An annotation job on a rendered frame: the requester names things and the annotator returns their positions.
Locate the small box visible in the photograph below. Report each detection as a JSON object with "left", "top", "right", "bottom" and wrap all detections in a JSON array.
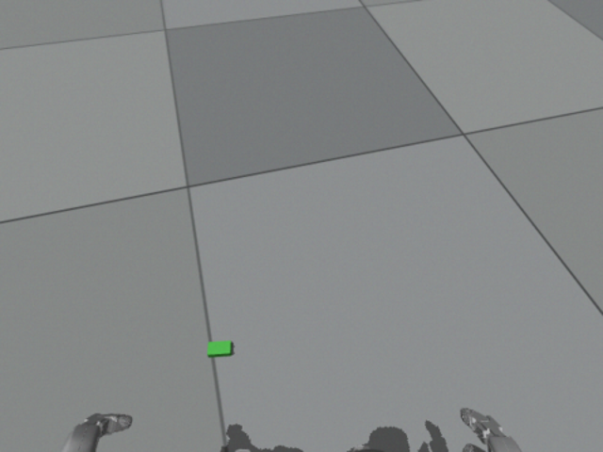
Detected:
[{"left": 207, "top": 341, "right": 232, "bottom": 358}]

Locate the right robot hand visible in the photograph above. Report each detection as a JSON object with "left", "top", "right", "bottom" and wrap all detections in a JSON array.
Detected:
[{"left": 460, "top": 408, "right": 521, "bottom": 452}]

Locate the left robot hand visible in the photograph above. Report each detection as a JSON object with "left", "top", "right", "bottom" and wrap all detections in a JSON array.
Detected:
[{"left": 60, "top": 413, "right": 133, "bottom": 452}]

